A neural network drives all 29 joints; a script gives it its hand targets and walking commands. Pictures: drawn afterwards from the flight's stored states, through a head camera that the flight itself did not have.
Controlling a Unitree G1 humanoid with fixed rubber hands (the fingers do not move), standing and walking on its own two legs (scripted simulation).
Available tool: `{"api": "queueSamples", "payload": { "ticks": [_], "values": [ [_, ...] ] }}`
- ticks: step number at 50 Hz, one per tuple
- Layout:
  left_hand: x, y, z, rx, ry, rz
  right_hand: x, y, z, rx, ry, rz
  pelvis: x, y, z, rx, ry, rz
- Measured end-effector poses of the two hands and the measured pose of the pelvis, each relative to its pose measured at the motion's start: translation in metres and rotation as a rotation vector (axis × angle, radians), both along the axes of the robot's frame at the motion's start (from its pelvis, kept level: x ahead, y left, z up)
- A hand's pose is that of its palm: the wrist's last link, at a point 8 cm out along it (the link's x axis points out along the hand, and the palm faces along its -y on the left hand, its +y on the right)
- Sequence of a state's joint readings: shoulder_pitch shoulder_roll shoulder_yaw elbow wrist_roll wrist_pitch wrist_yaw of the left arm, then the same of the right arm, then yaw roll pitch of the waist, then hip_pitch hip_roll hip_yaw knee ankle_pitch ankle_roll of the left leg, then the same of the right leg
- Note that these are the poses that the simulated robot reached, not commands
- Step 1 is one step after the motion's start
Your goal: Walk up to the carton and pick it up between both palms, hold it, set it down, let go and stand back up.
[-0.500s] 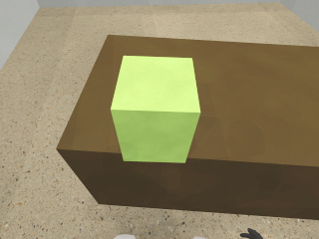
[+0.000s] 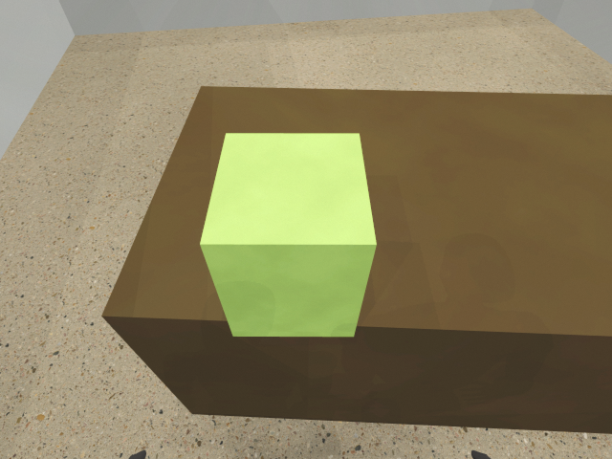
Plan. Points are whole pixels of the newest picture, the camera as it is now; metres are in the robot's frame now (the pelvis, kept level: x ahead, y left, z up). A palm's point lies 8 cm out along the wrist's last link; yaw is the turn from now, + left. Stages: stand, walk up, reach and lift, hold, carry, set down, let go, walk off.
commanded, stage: walk up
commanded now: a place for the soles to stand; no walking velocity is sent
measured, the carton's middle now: (292, 240) +0.42 +0.02 +0.02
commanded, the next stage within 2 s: stand in 0.92 s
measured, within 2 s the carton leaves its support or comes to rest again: neither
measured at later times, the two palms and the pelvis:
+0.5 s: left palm out of the picture +0.07 +0.27 -0.11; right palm out of the picture +0.11 -0.23 -0.10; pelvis +0.01 +0.01 +0.00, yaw +1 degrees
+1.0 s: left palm out of the picture +0.04 +0.27 -0.11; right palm out of the picture +0.09 -0.24 -0.11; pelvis +0.00 +0.01 +0.00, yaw +3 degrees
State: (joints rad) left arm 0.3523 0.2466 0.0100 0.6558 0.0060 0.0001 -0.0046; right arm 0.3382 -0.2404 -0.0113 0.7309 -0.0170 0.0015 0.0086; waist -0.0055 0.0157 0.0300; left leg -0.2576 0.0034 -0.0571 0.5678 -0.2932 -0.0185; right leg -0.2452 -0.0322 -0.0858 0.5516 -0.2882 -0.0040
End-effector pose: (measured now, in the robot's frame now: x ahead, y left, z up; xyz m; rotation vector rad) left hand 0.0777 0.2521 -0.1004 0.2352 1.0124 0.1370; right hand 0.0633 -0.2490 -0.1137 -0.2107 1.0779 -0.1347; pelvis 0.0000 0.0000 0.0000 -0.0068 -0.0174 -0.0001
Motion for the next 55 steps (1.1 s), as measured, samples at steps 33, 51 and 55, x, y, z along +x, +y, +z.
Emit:
{"api": "queueSamples", "payload": {
  "ticks": [33, 51, 55],
  "values": [
    [-0.018, 0.016, -0.009, -0.006, 0.056, 0.048, 0.036, 0.015, 0.009, -0.011, -0.052, 0.057, 0.005, 0.011, 0.001, -0.003, -0.009, 0.031],
    [-0.036, 0.016, -0.010, -0.005, 0.068, 0.076, 0.024, 0.011, 0.007, -0.019, -0.017, 0.074, -0.001, 0.008, 0.002, -0.005, -0.011, 0.061],
    [-0.040, 0.016, -0.011, -0.005, 0.077, 0.084, 0.023, 0.011, 0.007, -0.020, -0.010, 0.079, -0.002, 0.008, 0.002, -0.006, -0.010, 0.067]
  ]
}}
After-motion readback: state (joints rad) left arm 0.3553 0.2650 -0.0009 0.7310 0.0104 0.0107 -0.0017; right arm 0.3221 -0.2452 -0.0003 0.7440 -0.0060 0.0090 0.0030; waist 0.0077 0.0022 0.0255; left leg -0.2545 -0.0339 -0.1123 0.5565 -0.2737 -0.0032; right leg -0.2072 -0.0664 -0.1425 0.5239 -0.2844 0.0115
